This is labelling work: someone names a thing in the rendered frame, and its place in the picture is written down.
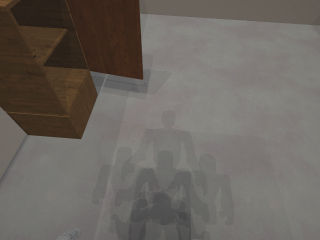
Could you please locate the robot left hand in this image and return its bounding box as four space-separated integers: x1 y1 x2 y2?
56 228 83 240

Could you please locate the cupboard door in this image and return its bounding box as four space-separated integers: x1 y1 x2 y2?
66 0 144 80

